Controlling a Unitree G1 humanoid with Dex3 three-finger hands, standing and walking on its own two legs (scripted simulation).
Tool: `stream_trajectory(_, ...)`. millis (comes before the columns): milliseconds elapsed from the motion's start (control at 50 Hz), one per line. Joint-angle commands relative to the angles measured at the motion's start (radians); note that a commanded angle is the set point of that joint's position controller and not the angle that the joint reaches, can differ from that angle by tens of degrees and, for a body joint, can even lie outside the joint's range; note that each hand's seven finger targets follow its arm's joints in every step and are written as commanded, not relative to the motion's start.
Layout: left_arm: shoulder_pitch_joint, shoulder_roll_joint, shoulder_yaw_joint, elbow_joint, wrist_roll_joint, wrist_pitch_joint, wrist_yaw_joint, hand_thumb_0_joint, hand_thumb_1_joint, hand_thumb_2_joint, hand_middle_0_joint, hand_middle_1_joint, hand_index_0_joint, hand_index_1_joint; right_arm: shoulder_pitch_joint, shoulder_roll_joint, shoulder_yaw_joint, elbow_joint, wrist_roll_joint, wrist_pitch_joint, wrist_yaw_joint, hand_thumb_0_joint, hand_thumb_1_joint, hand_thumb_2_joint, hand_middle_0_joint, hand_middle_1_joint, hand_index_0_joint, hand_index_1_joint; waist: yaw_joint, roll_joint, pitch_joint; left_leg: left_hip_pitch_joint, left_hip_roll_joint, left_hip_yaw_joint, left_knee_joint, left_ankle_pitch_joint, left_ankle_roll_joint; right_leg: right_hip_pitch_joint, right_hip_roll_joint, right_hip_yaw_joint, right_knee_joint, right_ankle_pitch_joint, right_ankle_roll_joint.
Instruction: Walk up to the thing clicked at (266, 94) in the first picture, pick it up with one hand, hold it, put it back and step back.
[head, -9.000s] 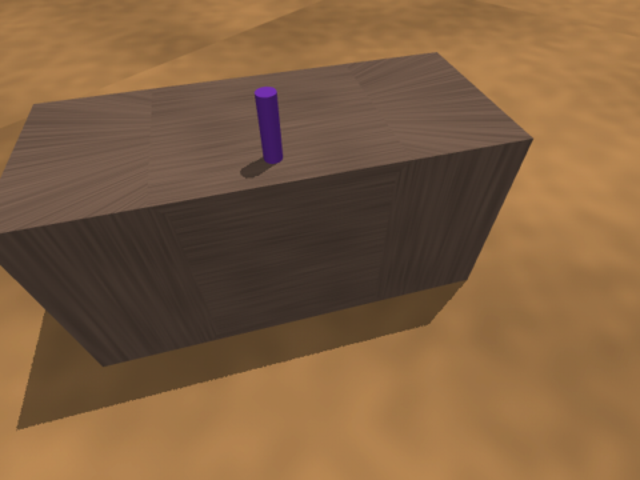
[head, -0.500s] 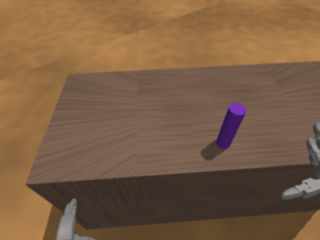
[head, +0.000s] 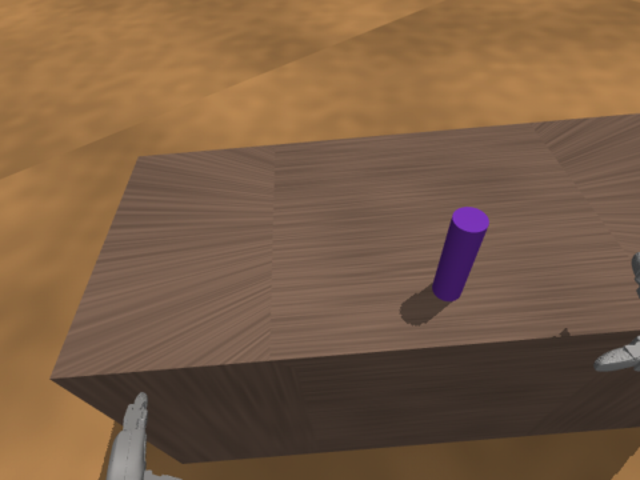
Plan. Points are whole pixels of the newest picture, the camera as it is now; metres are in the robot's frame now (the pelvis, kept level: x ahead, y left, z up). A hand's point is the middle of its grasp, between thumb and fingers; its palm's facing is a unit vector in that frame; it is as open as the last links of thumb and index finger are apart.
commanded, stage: go down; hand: right
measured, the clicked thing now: (457, 258) +0.44 -0.20 -0.03
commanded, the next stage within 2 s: none
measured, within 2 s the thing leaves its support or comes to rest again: neither
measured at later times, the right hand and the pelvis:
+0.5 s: hand (637, 275) +0.32 -0.36 +0.07, palm faces +0.18 +0.98 +0.01, open 17.5 cm; pelvis -0.01 +0.01 -0.02, yaw +0 degrees
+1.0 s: hand (638, 258) +0.35 -0.38 +0.07, palm faces +0.18 +0.98 +0.02, open 17.5 cm; pelvis -0.01 +0.00 -0.03, yaw +1 degrees
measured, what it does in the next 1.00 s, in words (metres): stands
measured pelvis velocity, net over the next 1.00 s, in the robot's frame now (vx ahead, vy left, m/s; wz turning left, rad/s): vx -0.01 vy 0.00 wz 0.02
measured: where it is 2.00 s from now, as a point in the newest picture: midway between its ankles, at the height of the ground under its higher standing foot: outside the picture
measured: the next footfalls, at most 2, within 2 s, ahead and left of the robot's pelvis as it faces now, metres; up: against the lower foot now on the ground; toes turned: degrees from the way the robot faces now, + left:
none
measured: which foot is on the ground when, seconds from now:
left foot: down 0.00-1.00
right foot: down 0.00-1.00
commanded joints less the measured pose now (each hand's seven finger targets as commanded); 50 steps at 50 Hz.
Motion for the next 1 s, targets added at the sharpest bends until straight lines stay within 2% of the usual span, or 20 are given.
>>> stream_trajectory(0, -0.043, 0.111, 0.01, -0.045, -0.003, -0.046, 0.004, 0.0, -0.554, 0.044, -0.058, -0.053, -0.057, -0.054, -0.296, -0.352, -0.06, -0.141, 0.026, -0.06, 0.059, 0.0, 0.502, -0.054, 0.045, 0.049, 0.048, 0.049, 0.027, -0.199, -0.167, 0.076, -0.027, -0.048, 0.01, 0.15, 0.036, -0.039, 0.004, 0.041, -0.069, 0.321, 0.013)
stream_trajectory(60, -0.097, 0.13, -0.005, -0.117, -0.006, -0.059, 0.006, 0.0, -0.549, 0.042, -0.058, -0.056, -0.059, -0.055, -0.373, -0.394, -0.084, -0.147, 0.052, -0.07, 0.103, 0.0, 0.512, -0.054, 0.046, 0.049, 0.049, 0.049, 0.035, -0.179, -0.253, 0.09, -0.028, -0.045, 0.028, 0.153, 0.032, -0.028, 0.001, 0.05, -0.046, 0.32, 0.012)
stream_trajectory(120, -0.094, 0.224, 0.044, -0.17, -0.008, -0.063, 0.026, 0.0, -0.556, 0.047, -0.06, -0.057, -0.06, -0.058, -0.399, -0.461, -0.134, -0.084, 0.071, -0.066, 0.128, 0.0, 0.485, -0.059, 0.047, 0.049, 0.049, 0.049, 0.041, -0.114, -0.322, 0.11, -0.023, -0.048, 0.038, 0.182, 0.026, -0.018, 0.002, 0.059, -0.032, 0.342, 0.008)
stream_trajectory(200, -0.046, 0.219, 0.045, -0.153, -0.007, -0.064, 0.028, 0.0, -0.55, 0.045, -0.059, -0.055, -0.059, -0.054, -0.406, -0.483, -0.13, 0.027, 0.055, -0.055, 0.139, 0.0, 0.521, -0.061, 0.041, 0.052, 0.045, 0.052, 0.041, -0.116, -0.27, 0.076, -0.023, -0.051, 0.04, 0.137, 0.028, -0.073, 0.006, 0.057, -0.021, 0.287, 0.006)
stream_trajectory(280, -0.041, 0.133, -0.035, -0.133, -0.005, -0.07, 0.014, 0.0, -0.551, 0.049, -0.056, -0.053, -0.055, -0.053, -0.43, -0.529, -0.136, 0.059, 0.034, -0.056, 0.148, 0.0, 0.538, -0.055, 0.044, 0.051, 0.047, 0.051, 0.015, -0.164, -0.26, 0.032, -0.029, -0.049, 0.059, 0.09, 0.037, -0.121, 0.004, 0.055, -0.009, 0.251, 0.013)
stream_trajectory(340, -0.058, 0.201, 0.016, -0.161, 0.0, -0.081, 0.02, 0.0, -0.554, 0.053, -0.054, -0.052, -0.052, -0.053, -0.477, -0.576, -0.152, 0.045, 0.035, -0.063, 0.16, 0.0, 0.565, -0.05, 0.043, 0.051, 0.046, 0.051, 0.035, -0.17, -0.322, 0.026, -0.026, -0.059, 0.074, 0.095, 0.036, -0.119, 0.006, 0.053, 0.01, 0.226, 0.009)
stream_trajectory(380, -0.068, 0.183, -0.023, -0.178, 0.003, -0.087, 0.02, 0.0, -0.553, 0.054, -0.054, -0.054, -0.053, -0.055, -0.505, -0.585, -0.154, 0.066, 0.036, -0.064, 0.17, 0.0, 0.57, -0.054, 0.039, 0.052, 0.043, 0.052, 0.033, -0.193, -0.345, 0.006, -0.029, -0.057, 0.088, 0.106, 0.038, -0.105, 0.003, 0.056, 0.029, 0.274, 0.017)
stream_trajectory(420, -0.063, 0.219, 0.011, -0.193, 0.0, -0.091, 0.027, 0.0, -0.554, 0.055, -0.053, -0.053, -0.052, -0.055, -0.522, -0.599, -0.154, 0.084, 0.038, -0.059, 0.172, 0.0, 0.556, -0.05, 0.044, 0.051, 0.046, 0.051, 0.047, -0.171, -0.345, 0.016, -0.026, -0.061, 0.084, 0.097, 0.034, -0.123, 0.01, 0.051, 0.034, 0.226, 0.006)
stream_trajectory(460, -0.052, 0.182, -0.031, -0.185, 0.002, -0.094, 0.026, 0.0, -0.555, 0.055, -0.054, -0.053, -0.052, -0.055, -0.514, -0.582, -0.144, 0.114, 0.031, -0.048, 0.177, 0.0, 0.565, -0.052, 0.041, 0.052, 0.044, 0.052, 0.045, -0.157, -0.333, 0.021, -0.019, -0.072, 0.088, 0.087, 0.031, -0.163, 0.016, 0.046, 0.038, 0.184, 0.001)
stream_trajectory(540, -0.004, 0.221, 0.005, -0.186, 0.003, -0.094, 0.031, 0.0, -0.553, 0.054, -0.054, -0.052, -0.052, -0.054, -0.539, -0.629, -0.153, 0.106, 0.02, -0.033, 0.168, 0.0, 0.562, -0.047, 0.045, 0.05, 0.047, 0.05, 0.055, -0.164, -0.306, -0.006, -0.022, -0.072, 0.082, 0.056, 0.031, -0.17, 0.014, 0.046, 0.036, 0.142, -0.001)
stream_trajectory(600, 0.014, 0.2, -0.006, -0.173, 0.005, -0.097, 0.025, 0.0, -0.556, 0.056, -0.053, -0.052, -0.05, -0.055, -0.547, -0.649, -0.166, 0.099, 0.013, -0.028, 0.164, 0.0, 0.566, -0.046, 0.045, 0.05, 0.048, 0.049, 0.053, -0.201, -0.308, -0.05, -0.031, -0.063, 0.095, 0.048, 0.038, -0.16, 0.009, 0.049, 0.041, 0.15, 0.008)
stream_trajectory(680, 0.046, 0.192, -0.005, -0.187, 0.007, -0.099, 0.021, 0.0, -0.572, 0.069, -0.054, -0.052, -0.047, -0.059, -0.527, -0.6, -0.142, 0.122, 0.014, -0.017, 0.174, 0.0, 0.582, -0.055, 0.04, 0.052, 0.046, 0.052, 0.06, -0.214, -0.347, -0.074, -0.038, -0.053, 0.132, 0.126, 0.038, -0.123, 0.002, 0.056, 0.082, 0.324, 0.022)
stream_trajectory(700, 0.004, 0.23, 0.021, -0.247, 0.007, -0.102, 0.022, 0.0, -0.569, 0.067, -0.053, -0.051, -0.047, -0.058, -0.553, -0.639, -0.165, 0.071, 0.017, -0.022, 0.174, 0.0, 0.558, -0.047, 0.049, 0.048, 0.051, 0.048, 0.061, -0.21, -0.382, -0.07, -0.039, -0.05, 0.135, 0.14, 0.039, -0.098, -0.003, 0.058, 0.089, 0.36, 0.022)
stream_trajectory(740, 0.015, 0.212, 0.001, -0.225, 0.011, -0.1, 0.017, 0.0, -0.57, 0.069, -0.053, -0.052, -0.046, -0.059, -0.564, -0.628, -0.16, 0.086, 0.017, -0.017, 0.177, 0.0, 0.559, -0.052, 0.047, 0.049, 0.049, 0.049, 0.059, -0.218, -0.388, -0.102, -0.043, -0.048, 0.147, 0.155, 0.04, -0.083, -0.009, 0.065, 0.114, 0.436, 0.03)
stream_trajectory(780, 0.01, 0.218, 0.014, -0.181, 0.011, -0.098, 0.015, 0.0, -0.571, 0.069, -0.052, -0.052, -0.046, -0.059, -0.541, -0.634, -0.168, 0.118, 0.019, -0.014, 0.181, 0.0, 0.542, -0.05, 0.051, 0.048, 0.052, 0.048, 0.05, -0.225, -0.356, -0.123, -0.042, -0.044, 0.16, 0.121, 0.042, -0.112, -0.013, 0.07, 0.119, 0.422, 0.031)
stream_trajectory(820, -0.041, 0.228, 0.008, -0.264, 0.011, -0.106, 0.015, 0.0, -0.572, 0.07, -0.053, -0.051, -0.046, -0.059, -0.59, -0.663, -0.182, 0.081, 0.012, -0.022, 0.181, 0.0, 0.554, -0.055, 0.047, 0.05, 0.05, 0.05, 0.053, -0.228, -0.415, -0.119, -0.044, -0.047, 0.165, 0.116, 0.045, -0.098, -0.019, 0.074, 0.125, 0.43, 0.034)
stream_trajectory(880, 0.01, 0.21, -0.014, -0.269, 0.012, -0.096, 0.014, 0.0, -0.567, 0.064, -0.054, -0.052, -0.049, -0.057, -0.573, -0.681, -0.194, 0.089, 0.006, -0.015, 0.176, 0.0, 0.539, -0.058, 0.048, 0.05, 0.051, 0.05, 0.04, -0.234, -0.4, -0.108, -0.048, -0.044, 0.167, 0.096, 0.047, -0.1, -0.021, 0.077, 0.121, 0.424, 0.038)
stream_trajectory(900, 0.083, 0.212, 0.0, -0.204, 0.013, -0.089, 0.013, 0.0, -0.57, 0.066, -0.054, -0.052, -0.048, -0.058, -0.497, -0.651, -0.182, 0.185, 0.003, 0.002, 0.18, 0.0, 0.526, -0.057, 0.05, 0.049, 0.051, 0.049, 0.056, -0.221, -0.362, -0.112, -0.048, -0.041, 0.165, 0.097, 0.045, -0.122, -0.014, 0.072, 0.121, 0.413, 0.034)
stream_trajectory(940, 0.033, 0.265, 0.028, -0.313, 0.013, -0.095, 0.016, 0.0, -0.566, 0.062, -0.053, -0.051, -0.049, -0.056, -0.572, -0.731, -0.233, 0.085, 0.008, -0.006, 0.175, 0.0, 0.536, -0.054, 0.05, 0.049, 0.051, 0.049, 0.053, -0.2, -0.455, -0.056, -0.043, -0.047, 0.168, 0.15, 0.043, -0.113, -0.013, 0.071, 0.128, 0.435, 0.03)
stream_trajectory(980, 0.055, 0.241, 0.014, -0.315, 0.013, -0.089, 0.016, 0.0, -0.566, 0.062, -0.054, -0.05, -0.049, -0.055, -0.576, -0.722, -0.226, 0.091, 0.0, 0.005, 0.171, 0.0, 0.544, -0.058, 0.046, 0.051, 0.049, 0.051, 0.05, -0.206, -0.418, -0.035, -0.039, -0.054, 0.164, 0.16, 0.042, -0.143, 0.0, 0.057, 0.131, 0.392, 0.022)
